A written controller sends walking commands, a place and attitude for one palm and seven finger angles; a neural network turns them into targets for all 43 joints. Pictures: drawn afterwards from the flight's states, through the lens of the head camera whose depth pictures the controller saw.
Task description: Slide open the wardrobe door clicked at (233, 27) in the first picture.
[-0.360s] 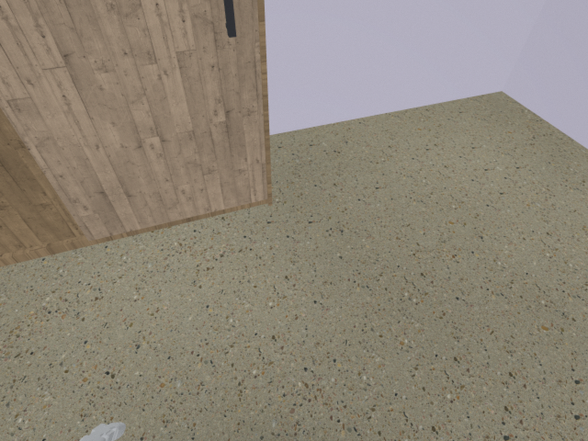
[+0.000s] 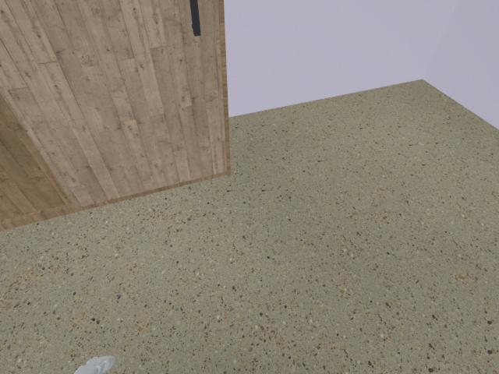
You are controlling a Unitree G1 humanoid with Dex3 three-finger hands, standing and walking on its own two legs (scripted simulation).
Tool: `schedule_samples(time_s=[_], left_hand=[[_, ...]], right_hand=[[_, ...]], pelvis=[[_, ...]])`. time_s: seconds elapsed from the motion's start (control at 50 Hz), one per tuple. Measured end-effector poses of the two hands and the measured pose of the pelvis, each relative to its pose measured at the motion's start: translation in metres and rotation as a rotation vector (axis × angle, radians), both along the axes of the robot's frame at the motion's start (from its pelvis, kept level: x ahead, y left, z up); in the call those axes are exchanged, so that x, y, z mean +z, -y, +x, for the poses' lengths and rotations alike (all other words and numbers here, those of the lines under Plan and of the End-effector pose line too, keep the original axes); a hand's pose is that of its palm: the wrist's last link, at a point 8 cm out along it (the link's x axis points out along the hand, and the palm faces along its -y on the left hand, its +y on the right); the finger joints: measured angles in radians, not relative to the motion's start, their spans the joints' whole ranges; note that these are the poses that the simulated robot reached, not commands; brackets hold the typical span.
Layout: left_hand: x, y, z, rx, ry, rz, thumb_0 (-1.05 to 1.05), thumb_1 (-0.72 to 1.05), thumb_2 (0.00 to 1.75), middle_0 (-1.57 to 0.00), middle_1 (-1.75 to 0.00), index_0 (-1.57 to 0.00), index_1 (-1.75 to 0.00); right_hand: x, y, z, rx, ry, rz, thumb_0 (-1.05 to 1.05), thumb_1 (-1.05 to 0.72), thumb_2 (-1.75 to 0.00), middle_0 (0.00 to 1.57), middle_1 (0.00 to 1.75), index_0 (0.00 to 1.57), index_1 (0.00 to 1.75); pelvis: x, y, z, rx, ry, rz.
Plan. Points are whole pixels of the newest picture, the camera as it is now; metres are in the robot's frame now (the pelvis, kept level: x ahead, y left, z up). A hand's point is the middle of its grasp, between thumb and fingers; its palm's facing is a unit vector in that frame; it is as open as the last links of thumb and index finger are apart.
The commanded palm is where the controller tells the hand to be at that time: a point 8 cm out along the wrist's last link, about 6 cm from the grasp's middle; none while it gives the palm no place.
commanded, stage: stand and wait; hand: right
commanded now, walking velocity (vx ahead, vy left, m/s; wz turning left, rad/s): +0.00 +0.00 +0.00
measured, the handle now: (193, 10) +1.18 +0.26 +0.12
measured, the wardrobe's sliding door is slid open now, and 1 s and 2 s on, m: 0.00 0.00 0.00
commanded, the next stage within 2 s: look at it before walking up in 0.46 s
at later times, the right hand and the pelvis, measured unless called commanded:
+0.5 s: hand out of the picture +0.07 -0.24 -0.15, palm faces -0.04 +0.94 -0.35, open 7.4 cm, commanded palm none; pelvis -0.01 +0.01 +0.00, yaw +0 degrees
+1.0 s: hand out of the picture +0.07 -0.23 -0.15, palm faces -0.04 +0.94 -0.34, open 7.4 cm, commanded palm none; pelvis -0.01 +0.02 +0.00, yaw +0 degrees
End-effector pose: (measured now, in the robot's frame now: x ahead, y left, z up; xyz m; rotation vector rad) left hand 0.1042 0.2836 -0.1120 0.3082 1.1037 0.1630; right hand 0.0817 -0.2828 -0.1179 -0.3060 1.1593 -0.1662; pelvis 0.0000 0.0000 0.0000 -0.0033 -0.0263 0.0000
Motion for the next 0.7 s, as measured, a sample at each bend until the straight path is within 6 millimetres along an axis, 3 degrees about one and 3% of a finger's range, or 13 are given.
schedule_samples(time_s=[0.16,0.32,0.7], left_hand=[[-0.003,-0.014,-0.024,0.026,-0.066,0.014,0.01,0.90,0.90,-0.20,-0.30,-0.20,-0.30],[-0.005,-0.021,-0.041,0.040,-0.101,0.015,0.01,0.90,0.90,-0.20,-0.30,-0.20,-0.30],[-0.006,-0.023,-0.044,0.043,-0.095,0.001,0.01,0.90,0.90,-0.20,-0.30,-0.20,-0.30]], right_hand=[[0.000,0.001,-0.017,-0.015,-0.046,-0.014,0.01,-0.90,-0.89,0.20,0.30,0.20,0.30],[0.003,0.001,-0.022,-0.017,-0.054,-0.027,0.01,-0.90,-0.89,0.20,0.30,0.20,0.30],[0.005,-0.009,-0.015,0.000,-0.029,-0.019,0.01,-0.90,-0.89,0.20,0.30,0.20,0.30]], pelvis=[[0.001,-0.006,-0.003,0.000,0.002,0.000],[0.003,-0.010,-0.007,0.000,0.006,0.000],[0.004,-0.016,-0.010,0.005,0.004,-0.001]])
